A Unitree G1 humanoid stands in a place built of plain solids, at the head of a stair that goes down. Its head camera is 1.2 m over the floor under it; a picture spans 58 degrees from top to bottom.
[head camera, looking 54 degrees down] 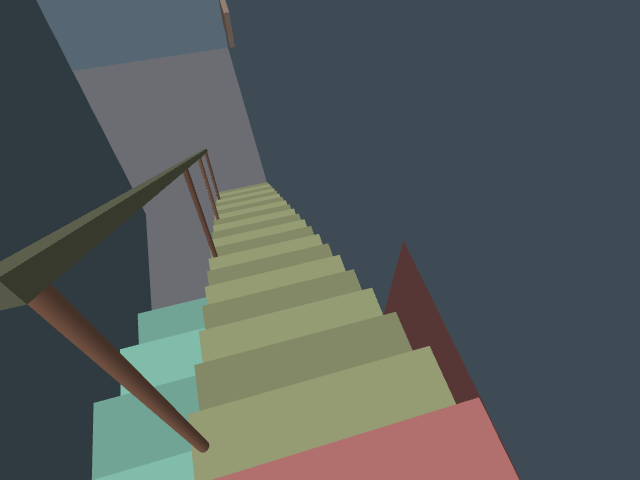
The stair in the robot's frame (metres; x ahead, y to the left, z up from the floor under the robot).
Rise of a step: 0.19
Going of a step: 0.23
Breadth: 0.81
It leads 16 degrees to the left of straight ahead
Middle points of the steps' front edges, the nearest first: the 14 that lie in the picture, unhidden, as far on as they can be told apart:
0.24 -0.04 0.00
0.46 0.02 -0.19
0.68 0.08 -0.38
0.90 0.14 -0.57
1.12 0.21 -0.76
1.34 0.27 -0.95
1.57 0.33 -1.14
1.79 0.40 -1.33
2.01 0.46 -1.52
2.23 0.52 -1.71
2.45 0.58 -1.90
2.67 0.65 -2.10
2.89 0.71 -2.29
3.11 0.77 -2.48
